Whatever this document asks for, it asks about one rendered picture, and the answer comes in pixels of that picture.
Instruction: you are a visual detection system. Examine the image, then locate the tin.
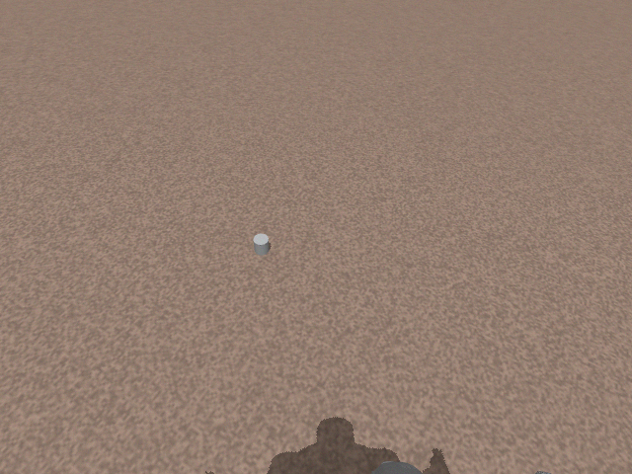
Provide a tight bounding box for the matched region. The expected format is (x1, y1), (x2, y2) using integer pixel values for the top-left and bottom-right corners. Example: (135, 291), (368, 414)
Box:
(254, 234), (270, 256)

